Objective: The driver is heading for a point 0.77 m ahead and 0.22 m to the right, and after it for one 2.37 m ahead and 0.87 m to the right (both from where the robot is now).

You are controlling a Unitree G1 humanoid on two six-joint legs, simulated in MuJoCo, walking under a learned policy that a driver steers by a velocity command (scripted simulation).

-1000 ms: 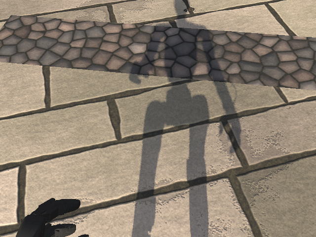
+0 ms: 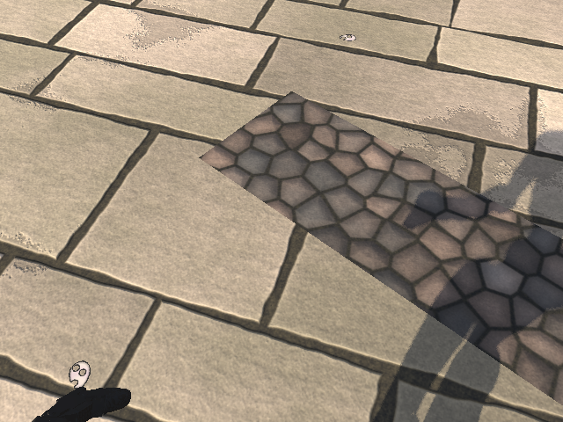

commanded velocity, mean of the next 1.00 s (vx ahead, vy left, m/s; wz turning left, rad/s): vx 0.50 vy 0.00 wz -0.43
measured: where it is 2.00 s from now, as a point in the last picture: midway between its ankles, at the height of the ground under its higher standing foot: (377, 310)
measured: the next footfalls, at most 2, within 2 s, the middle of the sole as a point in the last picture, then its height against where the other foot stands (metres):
left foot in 0.44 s outside the picture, level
right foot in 0.94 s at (378, 375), level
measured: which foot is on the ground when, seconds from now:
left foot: up 0.00-0.42, down 0.44-0.92, up 0.94-1.00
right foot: down 0.00-0.44, up 0.46-0.92, down 0.94-1.00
